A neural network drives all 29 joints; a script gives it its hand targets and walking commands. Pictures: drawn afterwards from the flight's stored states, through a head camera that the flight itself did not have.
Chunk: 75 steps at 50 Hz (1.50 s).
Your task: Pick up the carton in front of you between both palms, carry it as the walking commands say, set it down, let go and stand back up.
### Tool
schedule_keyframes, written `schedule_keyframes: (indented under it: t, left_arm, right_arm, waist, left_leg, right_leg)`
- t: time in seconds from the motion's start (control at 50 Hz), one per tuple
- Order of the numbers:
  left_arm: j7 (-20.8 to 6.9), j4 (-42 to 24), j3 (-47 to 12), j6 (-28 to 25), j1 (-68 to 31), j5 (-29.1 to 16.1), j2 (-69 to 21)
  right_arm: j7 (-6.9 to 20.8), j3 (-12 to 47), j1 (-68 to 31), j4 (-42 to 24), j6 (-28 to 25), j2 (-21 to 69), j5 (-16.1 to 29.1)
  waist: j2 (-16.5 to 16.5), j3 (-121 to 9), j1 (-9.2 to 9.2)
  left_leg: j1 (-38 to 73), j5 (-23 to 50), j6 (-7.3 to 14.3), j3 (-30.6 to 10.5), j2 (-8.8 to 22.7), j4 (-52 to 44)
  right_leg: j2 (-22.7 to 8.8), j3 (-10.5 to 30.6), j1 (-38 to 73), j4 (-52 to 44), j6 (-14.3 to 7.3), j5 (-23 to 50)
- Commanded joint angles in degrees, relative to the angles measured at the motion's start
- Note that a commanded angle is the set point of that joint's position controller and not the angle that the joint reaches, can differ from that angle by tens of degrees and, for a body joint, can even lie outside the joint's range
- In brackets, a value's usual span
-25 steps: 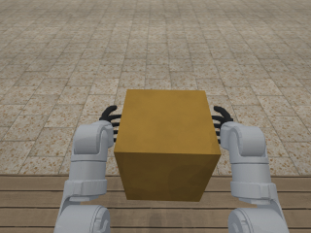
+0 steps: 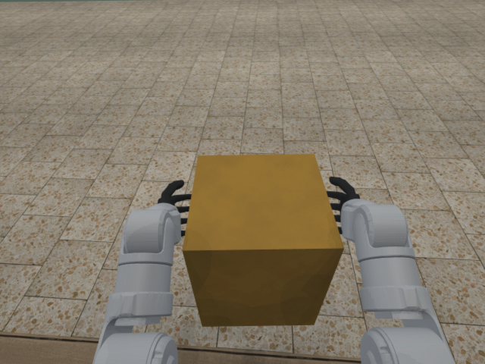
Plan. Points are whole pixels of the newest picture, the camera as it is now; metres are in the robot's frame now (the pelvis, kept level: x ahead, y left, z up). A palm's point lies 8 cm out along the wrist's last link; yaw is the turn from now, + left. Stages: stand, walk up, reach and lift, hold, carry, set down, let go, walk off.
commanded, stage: carry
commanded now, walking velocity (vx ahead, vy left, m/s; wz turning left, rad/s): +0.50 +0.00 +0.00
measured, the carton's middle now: (257, 242) +0.35 +0.00 +0.02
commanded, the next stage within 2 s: none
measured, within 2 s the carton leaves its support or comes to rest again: neither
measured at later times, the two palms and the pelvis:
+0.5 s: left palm (179, 112) +0.66 +0.18 +0.10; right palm (304, 109) +0.66 -0.12 +0.11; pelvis +0.31 +0.02 -0.04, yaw -2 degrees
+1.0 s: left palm (208, 69) +0.95 +0.14 +0.08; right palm (302, 67) +0.95 -0.16 +0.08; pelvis +0.60 +0.00 -0.04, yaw +1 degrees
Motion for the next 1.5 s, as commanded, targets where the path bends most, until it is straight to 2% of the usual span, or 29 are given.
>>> schedule_keyframes:
  t: [0.0,0.06,0.16,0.34,0.38,0.42,0.44,0.46,0.48,0.5,0.52,0.58,0.7,0.78,0.88,0.92,0.94,0.96,0.98,1.0,1.02,1.04,1.08,1.12,1.18,1.38,1.42,1.46,1.48]
  left_arm:
    - [-14.3,-10.8,-37.6,-2.4,-45.0,-28.3,-64.5]
    - [-14.3,-14.4,-40.0,-3.3,-46.0,-31.4,-66.6]
    - [-14.6,-15.3,-41.0,-3.9,-39.3,-30.9,-64.7]
    - [-14.0,-15.9,-40.9,-1.8,-35.3,-29.6,-56.2]
    - [-13.9,-13.7,-40.0,-0.9,-35.1,-29.1,-54.9]
    - [-14.1,-12.0,-39.4,0.0,-37.3,-29.2,-54.8]
    - [-14.2,-11.2,-38.9,0.3,-39.1,-29.2,-54.4]
    - [-14.1,-9.6,-38.6,1.1,-40.5,-29.2,-55.4]
    - [-13.8,-8.1,-37.4,1.8,-40.6,-29.1,-55.0]
    - [-13.5,-9.1,-37.3,1.9,-42.7,-29.3,-56.1]
    - [-13.2,-9.7,-36.8,1.8,-44.6,-29.3,-57.4]
    - [-12.0,-11.6,-35.7,1.4,-45.6,-27.6,-60.6]
    - [-10.1,-14.2,-36.3,0.4,-42.1,-24.9,-61.1]
    - [-9.6,-15.3,-37.7,0.6,-40.6,-24.3,-59.2]
    - [-10.6,-11.7,-37.6,0.6,-37.8,-23.0,-58.2]
    - [-11.1,-10.3,-37.4,0.7,-37.9,-23.1,-58.1]
    - [-11.3,-9.3,-37.1,0.6,-37.3,-23.0,-58.0]
    - [-11.5,-8.6,-36.7,0.3,-37.1,-22.8,-58.1]
    - [-11.9,-7.9,-36.0,0.1,-35.7,-22.6,-58.0]
    - [-11.9,-7.5,-34.6,-0.2,-36.4,-21.6,-56.5]
    - [-12.1,-5.7,-34.3,-0.3,-32.8,-22.1,-58.0]
    - [-12.5,-8.3,-35.1,-0.6,-33.5,-23.2,-59.4]
    - [-13.2,-13.7,-37.6,-0.8,-38.2,-25.8,-63.4]
    - [-13.9,-18.0,-39.3,-0.6,-38.6,-27.7,-65.5]
    - [-15.0,-22.1,-40.9,-0.1,-33.1,-28.0,-65.3]
    - [-17.3,-29.0,-43.7,1.6,-7.0,-22.0,-57.6]
    - [-17.4,-29.6,-43.6,2.4,-2.4,-21.8,-57.6]
    - [-17.4,-30.8,-43.7,3.2,-2.7,-21.9,-56.0]
    - [-17.3,-31.1,-43.8,3.6,-3.3,-22.1,-54.8]
  right_arm:
    - [12.9,35.1,-42.8,-12.1,-1.5,68.1,23.6]
    - [11.2,36.1,-39.2,-14.7,-2.2,68.1,22.7]
    - [10.1,38.5,-33.9,-16.7,-3.1,66.1,20.6]
    - [9.8,39.3,-33.7,-19.8,0.0,57.9,19.6]
    - [10.1,37.2,-32.7,-17.7,1.4,55.6,18.6]
    - [10.4,34.6,-31.9,-14.9,2.3,53.6,17.4]
    - [10.6,33.2,-31.8,-14.0,2.7,52.3,17.0]
    - [10.7,31.6,-33.4,-12.1,3.1,50.7,16.8]
    - [10.8,30.9,-32.1,-9.1,3.3,51.3,16.9]
    - [11.2,31.6,-33.1,-9.9,3.2,53.7,18.4]
    - [11.8,32.6,-37.4,-12.1,3.2,56.8,20.7]
    - [13.0,36.2,-47.1,-16.6,2.8,64.3,26.2]
    - [13.8,37.5,-46.3,-19.1,2.2,66.4,28.5]
    - [13.9,37.5,-42.9,-18.7,2.1,64.3,27.4]
    - [14.6,36.6,-38.3,-13.9,1.8,62.8,25.1]
    - [14.8,36.4,-37.5,-12.2,1.5,62.7,24.7]
    - [14.8,36.3,-37.5,-11.7,1.3,62.9,24.6]
    - [14.9,36.4,-37.5,-11.1,1.2,63.2,24.6]
    - [15.0,36.8,-39.5,-11.4,1.0,63.4,24.9]
    - [15.1,36.8,-39.3,-10.7,1.3,66.1,25.1]
    - [15.0,36.4,-38.4,-10.6,1.4,65.5,24.8]
    - [14.9,36.8,-39.2,-11.8,1.2,66.4,24.9]
    - [13.9,37.0,-39.0,-15.0,0.7,68.2,24.3]
    - [13.0,37.7,-35.7,-17.7,0.6,69.0,23.1]
    - [11.9,39.4,-28.2,-21.2,0.2,68.8,20.5]
    - [13.5,45.1,-7.0,-31.5,2.3,62.9,16.3]
    - [14.5,44.9,-3.3,-32.6,3.6,62.8,17.7]
    - [15.3,44.4,-2.8,-32.6,4.6,61.2,18.5]
    - [15.6,43.9,-2.1,-32.2,5.0,60.3,18.5]
  waist:
    - [-1.6,-21.1,0.83]
    - [-2.8,-21.6,0.48]
    - [-5.2,-23.5,2.86]
    - [-6.0,-17.5,6.62]
    - [-6.4,-17.1,5.10]
    - [-5.3,-20.0,-1.08]
    - [-0.6,-22.7,-2.61]
    - [11.8,-28.1,-0.69]
    - [16.6,-32.2,-5.45]
    - [11.2,-30.2,-4.76]
    - [4.5,-26.4,-4.07]
    - [1.9,-21.9,-1.79]
    - [4.5,-23.3,-3.13]
    - [5.2,-21.4,-4.57]
    - [6.4,-16.7,-5.62]
    - [8.9,-16.8,-5.02]
    - [9.9,-18.7,-3.30]
    - [8.5,-22.0,-0.68]
    - [3.3,-25.9,1.51]
    - [-11.2,-33.5,0.54]
    - [-13.6,-34.5,2.27]
    - [-10.5,-30.5,2.07]
    - [-3.3,-24.8,0.68]
    - [-3.3,-24.1,0.15]
    - [-6.0,-23.4,0.30]
    - [-9.4,-14.3,0.89]
    - [-9.5,-12.4,0.87]
    - [-7.1,-14.4,-0.29]
    - [-5.0,-17.2,-1.07]
  left_leg:
    - [-18.9,4.9,-0.2,-3.6,5.4,-0.5]
    - [-15.9,8.3,-1.5,-2.3,6.5,-7.7]
    - [-24.6,18.7,-2.4,0.1,6.8,-17.0]
    - [-20.6,36.9,0.3,5.4,1.7,-43.8]
    - [-9.1,40.6,2.2,5.7,0.6,-50.1]
    - [9.0,43.4,2.6,6.9,1.5,-54.2]
    - [22.0,52.1,2.0,0.7,8.3,-49.3]
    - [40.5,73.1,8.8,-15.4,23.1,-36.2]
    - [47.5,48.3,17.7,-32.3,28.0,-42.7]
    - [42.9,28.6,16.4,-33.8,24.6,-47.4]
    - [35.6,21.3,13.1,-29.5,21.4,-50.6]
    - [21.2,21.9,10.1,-21.7,18.8,-53.9]
    - [28.2,41.8,8.4,-13.7,16.1,-51.2]
    - [32.9,50.2,7.0,-10.0,14.5,-50.6]
    - [34.7,61.6,5.0,-4.4,11.7,-49.7]
    - [31.6,70.5,3.3,-1.6,11.5,-47.1]
    - [29.7,72.6,1.9,0.2,11.5,-42.1]
    - [24.4,67.6,0.1,3.2,10.6,-34.0]
    - [13.5,47.7,-1.0,3.5,9.4,-23.6]
    - [-6.3,10.8,-4.4,1.6,3.9,-7.0]
    - [-16.1,-1.3,-4.5,-1.6,-0.1,3.0]
    - [-20.0,1.7,-3.1,-3.7,3.4,3.3]
    - [-18.3,8.4,-2.7,-3.2,7.2,-4.0]
    - [-13.5,11.0,-3.4,-1.8,8.0,-10.5]
    - [-13.1,11.5,-4.7,1.3,7.7,-20.3]
    - [-13.2,25.8,-4.4,7.8,5.8,-43.5]
    - [-7.8,27.5,-3.6,9.2,5.3,-48.2]
    - [7.4,27.5,-2.5,13.3,2.5,-52.9]
    - [19.6,24.3,-1.7,10.4,5.4,-51.5]
  right_leg:
    - [-20.0,30.6,27.6,-13.8,-6.8,-0.7]
    - [-18.2,25.7,24.0,-14.7,-5.0,4.6]
    - [-15.9,18.8,36.1,-9.7,-1.8,31.7]
    - [-9.7,12.2,42.5,-4.5,-0.4,33.0]
    - [-9.4,10.2,37.2,-0.8,0.7,33.9]
    - [-8.6,6.1,29.4,11.9,3.4,33.1]
    - [-6.9,4.8,18.4,23.0,4.5,15.1]
    - [-2.7,6.1,0.2,34.0,6.6,-25.1]
    - [1.6,8.3,-13.7,48.8,8.0,-33.5]
    - [-1.0,10.0,-18.0,49.3,5.8,-28.9]
    - [-2.8,9.8,-17.6,45.8,5.0,-24.0]
    - [-6.4,9.3,-12.9,38.5,6.1,-18.5]
    - [-7.7,5.8,-21.1,31.2,8.6,-10.9]
    - [-7.4,4.0,-23.4,22.5,7.9,-5.9]
    - [-3.1,-1.7,-14.8,0.3,6.1,3.9]
    - [-0.5,-4.3,-2.7,-7.9,4.6,7.5]
    - [0.3,-5.3,6.1,-10.9,4.1,8.7]
    - [-0.6,-4.9,18.8,-14.7,3.6,11.5]
    - [-8.8,4.9,32.7,-11.9,2.8,15.0]
    - [-27.7,30.0,53.0,-4.6,-7.4,28.7]
    - [-28.3,39.8,54.0,-11.4,-11.6,16.2]
    - [-25.4,35.6,50.3,-13.6,-9.1,8.8]
    - [-22.7,26.9,40.4,-17.0,-4.1,9.5]
    - [-20.7,21.2,34.7,-19.9,-2.0,7.5]
    - [-19.0,15.2,35.2,-21.1,-1.9,13.1]
    - [-16.0,5.2,39.7,-19.7,1.1,28.6]
    - [-16.0,3.8,38.2,-18.1,2.3,30.0]
    - [-13.9,-0.5,32.0,-7.1,4.7,31.1]
    - [-12.3,-1.7,23.3,1.0,6.0,22.1]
